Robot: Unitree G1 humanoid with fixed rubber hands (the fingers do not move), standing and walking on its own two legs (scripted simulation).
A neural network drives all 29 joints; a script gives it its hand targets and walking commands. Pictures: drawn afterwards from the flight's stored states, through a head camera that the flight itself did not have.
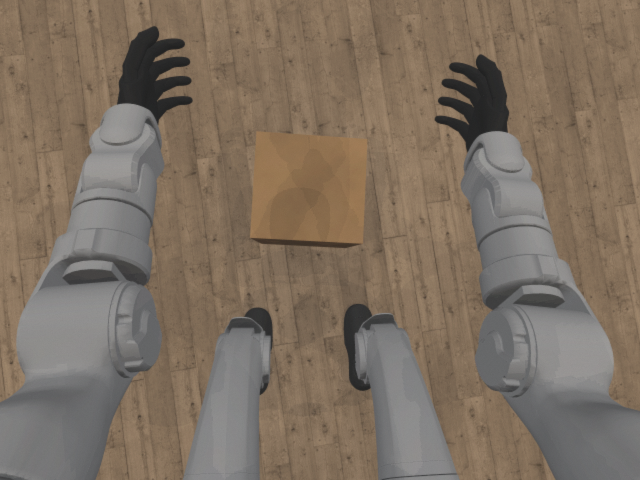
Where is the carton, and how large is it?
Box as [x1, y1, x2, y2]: [250, 131, 366, 247]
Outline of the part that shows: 256,131 250,237 261,243 347,247 362,243 366,139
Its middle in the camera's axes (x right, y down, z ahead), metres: -0.03 -0.09 +0.85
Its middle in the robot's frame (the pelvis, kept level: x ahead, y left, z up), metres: +0.48 +0.00 -0.51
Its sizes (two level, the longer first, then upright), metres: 0.210 0.200 0.250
